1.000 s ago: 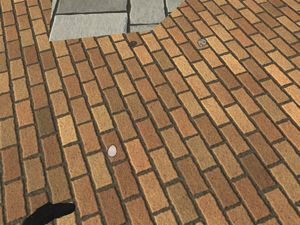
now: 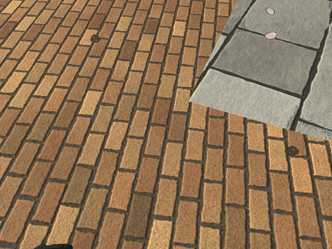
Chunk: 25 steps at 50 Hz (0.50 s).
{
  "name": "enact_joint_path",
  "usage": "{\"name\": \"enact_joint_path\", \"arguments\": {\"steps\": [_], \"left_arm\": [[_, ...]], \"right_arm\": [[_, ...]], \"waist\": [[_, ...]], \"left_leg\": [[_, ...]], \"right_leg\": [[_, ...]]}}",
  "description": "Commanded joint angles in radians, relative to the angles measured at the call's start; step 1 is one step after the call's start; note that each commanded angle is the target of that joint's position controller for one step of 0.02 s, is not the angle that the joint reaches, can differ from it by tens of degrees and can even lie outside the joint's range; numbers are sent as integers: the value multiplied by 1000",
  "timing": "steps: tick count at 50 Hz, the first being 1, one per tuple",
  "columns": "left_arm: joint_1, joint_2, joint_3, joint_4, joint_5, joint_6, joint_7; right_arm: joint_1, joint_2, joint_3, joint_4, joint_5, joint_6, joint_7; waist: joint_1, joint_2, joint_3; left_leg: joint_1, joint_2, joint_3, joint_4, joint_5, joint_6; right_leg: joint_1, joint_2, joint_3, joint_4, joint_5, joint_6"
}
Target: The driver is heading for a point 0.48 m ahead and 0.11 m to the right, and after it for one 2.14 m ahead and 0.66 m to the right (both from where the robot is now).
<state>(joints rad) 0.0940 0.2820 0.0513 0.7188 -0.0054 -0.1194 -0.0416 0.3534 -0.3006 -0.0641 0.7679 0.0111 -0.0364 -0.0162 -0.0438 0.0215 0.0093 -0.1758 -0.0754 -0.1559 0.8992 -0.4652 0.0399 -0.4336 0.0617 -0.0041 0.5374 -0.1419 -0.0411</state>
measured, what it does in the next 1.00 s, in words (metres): walks ahead, turning right: left foot, then right foot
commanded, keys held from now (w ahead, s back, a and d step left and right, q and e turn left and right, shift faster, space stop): w+e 0.96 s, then w+q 0.04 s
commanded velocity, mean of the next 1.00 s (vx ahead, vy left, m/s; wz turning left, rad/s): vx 0.50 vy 0.00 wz -0.47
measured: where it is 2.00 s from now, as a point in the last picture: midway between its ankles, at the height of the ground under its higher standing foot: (236, 140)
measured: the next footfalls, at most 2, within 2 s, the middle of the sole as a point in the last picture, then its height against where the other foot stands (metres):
left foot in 0.40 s outside the picture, level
right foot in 0.92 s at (231, 227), level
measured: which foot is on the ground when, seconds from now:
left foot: up 0.00-0.38, down 0.40-0.90, up 0.92-1.00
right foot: down 0.00-0.40, up 0.42-0.90, down 0.92-1.00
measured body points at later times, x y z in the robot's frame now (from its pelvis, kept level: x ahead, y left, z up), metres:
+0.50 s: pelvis +0.27 +0.01 +0.01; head +0.29 +0.02 +0.46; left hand +0.37 +0.29 -0.12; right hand +0.42 -0.28 -0.06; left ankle +0.35 +0.11 -0.72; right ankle +0.12 -0.09 -0.66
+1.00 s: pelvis +0.49 -0.13 +0.00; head +0.53 -0.16 +0.44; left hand +0.80 -0.01 -0.08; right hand +0.39 -0.41 -0.13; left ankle +0.43 +0.08 -0.63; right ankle +0.53 -0.23 -0.72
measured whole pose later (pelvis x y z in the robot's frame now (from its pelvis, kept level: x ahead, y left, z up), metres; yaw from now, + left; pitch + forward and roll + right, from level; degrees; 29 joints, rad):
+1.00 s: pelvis +0.49 -0.13 +0.00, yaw -33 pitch +2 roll +1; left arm 0.12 0.30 0.06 0.61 -0.02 -0.03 -0.04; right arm 0.29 -0.31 -0.06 0.80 0.02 -0.08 0.00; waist -0.04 0.00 0.07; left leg -0.25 0.05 0.02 1.14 -0.48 -0.02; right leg -0.47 0.06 -0.02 0.62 -0.19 -0.09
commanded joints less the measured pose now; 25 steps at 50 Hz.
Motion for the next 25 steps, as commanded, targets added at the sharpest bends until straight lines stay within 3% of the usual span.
{"name": "enact_joint_path", "arguments": {"steps": [1,2,3,4,7,11,14,16,18,19,20,21,22,23,24,25], "left_arm": [[210,139,42,-8,-20,12,0],[178,131,37,-13,-6,19,2],[163,115,31,-17,0,20,7],[159,112,28,-19,4,23,11],[179,130,34,-9,-10,29,27],[225,174,50,10,-19,45,49],[283,169,50,27,-26,60,56],[301,165,51,31,-28,69,59],[287,168,55,26,-27,75,61],[275,152,51,21,-25,77,61],[262,118,40,9,-18,74,58],[271,53,18,-13,3,70,56],[392,25,6,-44,-30,62,57],[373,125,26,-16,-40,66,62],[284,161,38,-25,-33,71,60],[250,146,38,-27,-24,76,60]], "right_arm": [[-56,-134,-15,-113,12,-48,8],[-126,-121,-12,-134,-2,-60,11],[-140,-116,-16,-139,-21,-66,12],[-130,-100,-15,-141,-28,-69,13],[-145,-61,-4,-152,-29,-64,13],[-289,-28,14,-179,-21,-68,19],[-365,-40,10,-195,-8,-77,28],[-385,-60,1,-203,-3,-83,31],[-350,-84,-11,-197,2,-90,30],[-287,-99,-22,-179,0,-92,26],[-187,-131,-37,-163,-10,-95,17],[-29,-193,-53,-147,-20,-91,8],[19,-242,-65,-112,-24,-73,17],[-18,-148,-46,-123,-10,-70,23],[-54,-98,-33,-126,-7,-68,21],[-97,-81,-24,-126,-14,-67,23]], "waist": [[118,-122,-100],[104,-53,-16],[81,-43,-6],[62,-68,-14],[50,-110,-26],[94,-103,-5],[119,-106,-4],[114,-114,-5],[79,-135,-9],[42,-134,-30],[-11,-116,-102],[-67,21,-242],[-5,336,-319],[-17,203,-210],[-32,116,-99],[-12,53,-46]], "left_leg": [[-591,76,15,402,23,-14],[-590,102,38,334,75,-13],[-549,133,39,251,123,-17],[-502,140,47,195,145,-26],[-447,132,87,17,151,-67],[-342,92,100,-251,403,-97],[-271,59,87,-352,496,-101],[-236,53,68,-404,472,-90],[-162,59,66,-444,422,-63],[-65,66,76,-482,417,-39],[103,125,41,-482,391,0],[348,310,-137,-470,331,63],[538,491,-562,-569,88,200],[459,479,-576,-604,-68,184],[353,435,-421,-614,1,150],[256,392,-305,-634,139,136]], "right_leg": [[591,-360,647,-265,-267,-247],[472,-318,556,-287,-160,-232],[413,-285,498,-297,-57,-217],[379,-253,462,-310,19,-212],[314,-221,378,-331,142,-226],[215,-177,306,-334,146,-187],[212,-177,332,-298,100,-165],[246,-191,384,-259,53,-149],[263,-199,426,-205,49,-129],[246,-175,419,-150,70,-109],[195,-130,378,-14,84,-78],[64,-57,278,276,-114,-40],[-234,28,171,533,-466,-1],[-336,-55,186,659,-421,13],[-356,-81,169,689,-328,19],[-324,-110,149,680,-258,31]]}}
Velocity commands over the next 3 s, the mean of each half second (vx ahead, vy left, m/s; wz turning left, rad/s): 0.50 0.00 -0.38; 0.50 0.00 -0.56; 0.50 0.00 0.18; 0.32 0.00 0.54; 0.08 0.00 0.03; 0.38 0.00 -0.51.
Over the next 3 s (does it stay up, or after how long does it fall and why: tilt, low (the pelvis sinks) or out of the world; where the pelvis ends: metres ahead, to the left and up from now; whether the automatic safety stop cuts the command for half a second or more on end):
stays up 1.21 -0.45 0.01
